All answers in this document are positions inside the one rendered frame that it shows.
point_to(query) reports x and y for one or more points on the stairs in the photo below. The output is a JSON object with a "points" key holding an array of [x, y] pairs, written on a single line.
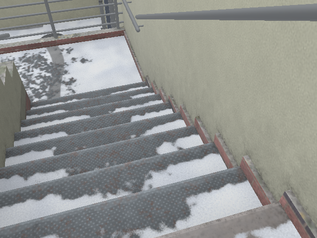
{"points": [[114, 163]]}

